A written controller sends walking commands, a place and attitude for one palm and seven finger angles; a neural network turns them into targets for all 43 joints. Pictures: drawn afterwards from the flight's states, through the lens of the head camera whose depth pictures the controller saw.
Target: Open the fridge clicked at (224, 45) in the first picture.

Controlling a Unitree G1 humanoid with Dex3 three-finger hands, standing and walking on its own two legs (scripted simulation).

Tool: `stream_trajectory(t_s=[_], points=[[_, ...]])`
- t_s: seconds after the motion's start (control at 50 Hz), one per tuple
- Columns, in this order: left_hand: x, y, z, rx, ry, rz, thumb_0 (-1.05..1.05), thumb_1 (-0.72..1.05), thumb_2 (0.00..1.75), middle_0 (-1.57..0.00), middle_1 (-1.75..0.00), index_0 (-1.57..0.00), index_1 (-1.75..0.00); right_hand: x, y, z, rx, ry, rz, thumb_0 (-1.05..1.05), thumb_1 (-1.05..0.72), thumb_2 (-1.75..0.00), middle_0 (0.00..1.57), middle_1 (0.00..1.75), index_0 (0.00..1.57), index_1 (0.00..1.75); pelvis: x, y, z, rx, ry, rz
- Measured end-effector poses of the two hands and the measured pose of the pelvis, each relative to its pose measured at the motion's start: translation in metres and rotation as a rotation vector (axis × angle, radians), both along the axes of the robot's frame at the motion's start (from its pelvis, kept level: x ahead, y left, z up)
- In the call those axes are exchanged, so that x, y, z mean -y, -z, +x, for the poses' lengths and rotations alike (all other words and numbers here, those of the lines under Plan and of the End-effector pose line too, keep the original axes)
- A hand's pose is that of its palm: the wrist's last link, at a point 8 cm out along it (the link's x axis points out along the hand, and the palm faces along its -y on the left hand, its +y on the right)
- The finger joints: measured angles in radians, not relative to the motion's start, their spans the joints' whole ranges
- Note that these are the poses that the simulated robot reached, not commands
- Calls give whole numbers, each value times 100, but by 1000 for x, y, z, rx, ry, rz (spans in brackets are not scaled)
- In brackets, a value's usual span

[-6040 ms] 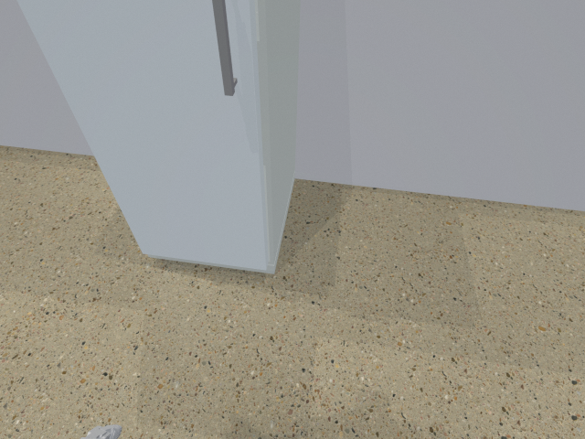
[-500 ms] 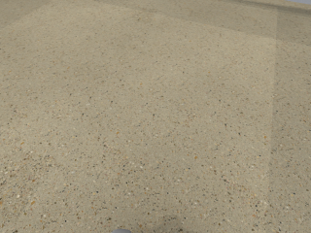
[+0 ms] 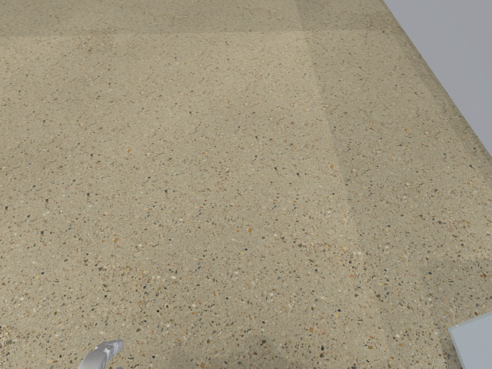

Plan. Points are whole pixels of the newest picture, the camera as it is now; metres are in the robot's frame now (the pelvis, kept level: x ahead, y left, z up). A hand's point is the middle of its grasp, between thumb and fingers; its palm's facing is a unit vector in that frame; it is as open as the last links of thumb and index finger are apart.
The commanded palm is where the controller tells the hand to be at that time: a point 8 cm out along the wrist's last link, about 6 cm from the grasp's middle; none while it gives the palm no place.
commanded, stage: turn to face it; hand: right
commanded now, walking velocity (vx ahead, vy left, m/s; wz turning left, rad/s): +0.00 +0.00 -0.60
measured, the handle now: out of the picture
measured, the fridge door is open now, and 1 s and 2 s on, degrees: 0 0 0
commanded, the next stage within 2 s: none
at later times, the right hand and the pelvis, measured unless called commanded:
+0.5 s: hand out of the picture +0.06 -0.20 -0.13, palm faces +0.28 +0.91 -0.29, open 7.4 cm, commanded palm none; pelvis +0.00 +0.02 +0.01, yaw -17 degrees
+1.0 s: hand out of the picture -0.10 -0.24 -0.16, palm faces +0.59 +0.76 -0.26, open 7.4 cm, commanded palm none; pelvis -0.02 -0.02 +0.01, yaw -35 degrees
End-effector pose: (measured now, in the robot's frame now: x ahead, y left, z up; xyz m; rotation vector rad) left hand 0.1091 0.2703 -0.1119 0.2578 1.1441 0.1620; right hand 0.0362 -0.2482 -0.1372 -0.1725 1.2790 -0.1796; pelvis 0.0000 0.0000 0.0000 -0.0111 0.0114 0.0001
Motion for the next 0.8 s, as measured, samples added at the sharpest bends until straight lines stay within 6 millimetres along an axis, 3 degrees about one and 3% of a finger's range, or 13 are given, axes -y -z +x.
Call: stream_trajectory(t_s=[0.1,0.22,0.38,0.46,0.56,0.64,0.72,0.8], points=[[27,-13,20,51,65,12,0,90,90,-20,-30,-20,-30,30,1,-21,-57,74,-22,1,-91,-90,20,30,20,30,10,-5,-3,5,42,18],[43,-13,15,7,108,-14,0,90,90,-20,-30,-20,-30,42,-17,-11,24,117,-41,1,-91,-90,20,30,20,30,12,-15,-4,6,106,32],[32,9,4,-68,135,-65,0,90,90,-20,-30,-20,-30,22,-34,12,143,151,-77,1,-91,-90,20,30,20,30,-7,-11,-2,-1,202,17],[17,25,7,-98,157,-81,0,90,90,-20,-30,-20,-30,3,-39,10,194,174,-102,1,-91,-90,20,30,20,30,-22,-5,-1,3,261,6],[9,20,18,-131,217,-74,0,90,90,-20,-30,-20,-30,-16,-46,-16,172,245,-92,1,-91,-90,20,30,20,30,-27,-14,1,15,333,-19],[14,14,32,-142,274,-61,0,90,90,-20,-30,-20,-30,-23,-42,-41,132,305,-73,1,-91,-90,20,30,21,30,-27,-17,1,18,391,-29],[32,9,52,-139,352,-36,1,91,90,-20,-30,-20,-30,-21,-32,-75,87,378,-49,1,-91,-90,21,30,21,30,-19,-15,-2,16,445,-26],[66,4,78,-91,451,-6,1,91,90,-20,-30,-20,-30,-10,-14,-117,35,470,-28,1,-91,-90,21,30,21,30,-4,-8,-8,15,503,-10]])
